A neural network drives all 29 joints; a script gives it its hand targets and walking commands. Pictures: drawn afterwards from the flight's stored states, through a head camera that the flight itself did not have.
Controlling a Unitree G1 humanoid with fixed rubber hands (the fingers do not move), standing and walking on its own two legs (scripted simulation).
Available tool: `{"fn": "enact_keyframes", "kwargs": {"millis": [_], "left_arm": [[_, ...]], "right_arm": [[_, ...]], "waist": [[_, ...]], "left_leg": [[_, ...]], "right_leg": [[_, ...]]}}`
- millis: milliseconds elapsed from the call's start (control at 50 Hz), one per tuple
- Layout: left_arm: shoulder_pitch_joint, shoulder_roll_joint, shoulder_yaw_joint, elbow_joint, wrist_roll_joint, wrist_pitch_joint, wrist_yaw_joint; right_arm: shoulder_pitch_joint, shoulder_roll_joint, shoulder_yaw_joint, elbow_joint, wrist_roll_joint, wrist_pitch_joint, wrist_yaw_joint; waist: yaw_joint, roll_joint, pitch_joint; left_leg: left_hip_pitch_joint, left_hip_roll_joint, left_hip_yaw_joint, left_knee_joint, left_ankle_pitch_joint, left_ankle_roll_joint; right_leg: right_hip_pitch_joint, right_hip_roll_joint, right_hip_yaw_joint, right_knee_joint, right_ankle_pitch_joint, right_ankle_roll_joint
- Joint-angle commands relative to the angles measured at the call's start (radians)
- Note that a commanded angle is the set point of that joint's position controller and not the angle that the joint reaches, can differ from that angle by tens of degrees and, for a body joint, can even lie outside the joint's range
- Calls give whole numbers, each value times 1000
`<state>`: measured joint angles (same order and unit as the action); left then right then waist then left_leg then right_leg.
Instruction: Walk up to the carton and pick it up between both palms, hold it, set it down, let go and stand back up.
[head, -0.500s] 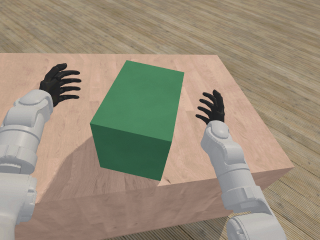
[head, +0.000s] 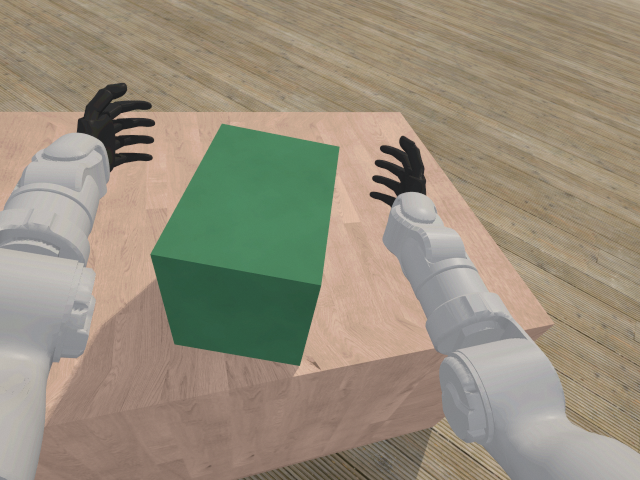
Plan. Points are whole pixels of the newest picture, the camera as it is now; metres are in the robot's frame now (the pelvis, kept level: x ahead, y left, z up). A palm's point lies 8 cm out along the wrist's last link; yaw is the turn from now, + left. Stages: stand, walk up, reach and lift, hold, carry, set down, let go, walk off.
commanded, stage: reach and lift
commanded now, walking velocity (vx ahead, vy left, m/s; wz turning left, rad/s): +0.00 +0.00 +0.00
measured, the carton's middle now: (259, 242) +0.50 -0.02 -0.01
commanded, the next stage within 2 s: none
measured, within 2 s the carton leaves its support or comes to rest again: neither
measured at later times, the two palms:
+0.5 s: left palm (130, 225) +0.48 +0.16 +0.07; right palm (384, 268) +0.37 -0.17 +0.06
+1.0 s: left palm (146, 233) +0.48 +0.14 +0.05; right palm (362, 273) +0.38 -0.15 +0.04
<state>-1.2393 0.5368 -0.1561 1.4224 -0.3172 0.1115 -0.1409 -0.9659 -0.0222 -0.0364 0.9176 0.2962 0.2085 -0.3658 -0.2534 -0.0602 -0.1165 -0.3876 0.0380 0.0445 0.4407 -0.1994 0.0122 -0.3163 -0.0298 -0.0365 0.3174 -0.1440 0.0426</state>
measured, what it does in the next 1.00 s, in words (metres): stands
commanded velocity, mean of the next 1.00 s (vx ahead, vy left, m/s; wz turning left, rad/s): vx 0.00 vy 0.00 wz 0.00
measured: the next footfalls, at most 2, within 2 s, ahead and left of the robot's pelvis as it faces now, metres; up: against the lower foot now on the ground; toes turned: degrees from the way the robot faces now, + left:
none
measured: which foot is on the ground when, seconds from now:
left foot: down 0.00-1.00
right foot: down 0.00-1.00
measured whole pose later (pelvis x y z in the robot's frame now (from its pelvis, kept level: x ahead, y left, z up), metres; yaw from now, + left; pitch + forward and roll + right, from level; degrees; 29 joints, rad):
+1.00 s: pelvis -0.02 +0.02 -0.03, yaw -1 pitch +21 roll -4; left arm -1.22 0.35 -0.16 1.64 -0.25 -0.20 -0.08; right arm -0.95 0.10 -0.22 1.26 0.12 -0.19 -0.35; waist -0.23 -0.02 -0.22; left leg -0.82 0.05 0.01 0.73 -0.28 0.03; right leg -0.73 -0.02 -0.05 0.57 -0.21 0.06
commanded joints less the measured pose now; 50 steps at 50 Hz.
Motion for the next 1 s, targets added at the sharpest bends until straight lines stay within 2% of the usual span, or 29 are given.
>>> {"fn": "enact_keyframes", "kwargs": {"millis": [0,140,160,180,200,220,300,360,420,540,640,720,800,860,940,960,980], "left_arm": [[-425,102,9,-59,11,-72,3],[-344,52,24,-16,49,-141,-1],[-176,-29,13,182,86,-171,-22],[-289,31,55,-62,86,-197,-15],[-281,15,49,41,101,-201,-11],[-320,32,58,-42,90,-217,-2],[-394,34,46,-114,43,-270,33],[-442,29,32,-151,16,-298,54],[-447,14,20,-107,16,-297,66],[-398,-44,-18,135,38,-306,59],[-420,-57,-36,162,39,-337,64],[-426,-68,-42,146,21,-358,64],[-423,-98,-48,130,12,-367,59],[-419,-117,-27,103,32,-366,60],[-428,-146,7,52,81,-352,72],[-436,-40,37,52,81,-343,70],[-449,-57,37,26,83,-335,76]], "right_arm": [[-419,-100,-11,-73,-5,-63,7],[-342,-60,-2,4,-23,-143,6],[-160,33,54,190,-48,-171,7],[-264,-53,4,10,-32,-222,5],[-252,-15,11,89,-51,-234,5],[-282,-34,-17,27,-56,-256,5],[-332,-28,-72,-71,-116,-321,4],[-366,-37,-117,-126,-160,-350,0],[-370,-42,-127,-77,-171,-348,4],[-361,-54,-94,169,-116,-351,33],[-369,-62,-83,256,-79,-372,52],[-382,-52,-90,261,-87,-394,52],[-412,-34,-123,205,-128,-427,36],[-422,-13,-151,165,-166,-447,21],[-424,4,-198,153,-202,-463,8],[-433,-27,-218,145,-199,-430,4],[-443,-5,-221,129,-203,-414,0]], "waist": [[1,200,-441],[14,195,-417],[-8,172,-266],[23,205,-451],[9,206,-388],[16,207,-448],[1,222,-627],[-5,263,-781],[8,292,-803],[35,297,-574],[27,283,-528],[8,240,-552],[-6,219,-623],[3,226,-674],[16,283,-711],[27,260,-695],[20,249,-686]], "left_leg": [[248,-32,-16,-7,276,-25],[233,-31,-23,10,265,-23],[191,-38,-27,39,278,-17],[205,-41,-15,44,348,-34],[182,-42,-22,63,324,-36],[167,-45,-18,64,298,-36],[151,-45,-13,115,291,-50],[155,-45,-11,162,296,-67],[154,-39,-15,191,292,-76],[76,-21,-34,189,182,-74],[71,-16,-46,196,179,-72],[50,-21,-48,211,182,-65],[35,-28,-42,244,212,-69],[34,-31,-39,268,245,-74],[83,-27,-38,294,305,-98],[29,-36,-13,305,238,-78],[2,-34,-18,283,207,-68]], "right_leg": [[146,40,-41,43,425,-55],[81,44,-48,36,372,-55],[50,43,-22,52,361,-55],[67,47,-34,63,450,-53],[46,46,-29,74,421,-52],[35,44,-32,80,400,-50],[-27,45,-35,124,424,-39],[-68,49,-39,160,426,-41],[-118,54,-47,181,381,-48],[-225,53,-57,194,195,-64],[-279,54,-62,200,156,-60],[-277,52,-61,215,184,-50],[-267,53,-60,232,232,-44],[-257,55,-60,242,263,-44],[-284,66,-67,241,270,-51],[-237,66,-31,232,220,-52],[-214,63,-34,238,225,-46]]}}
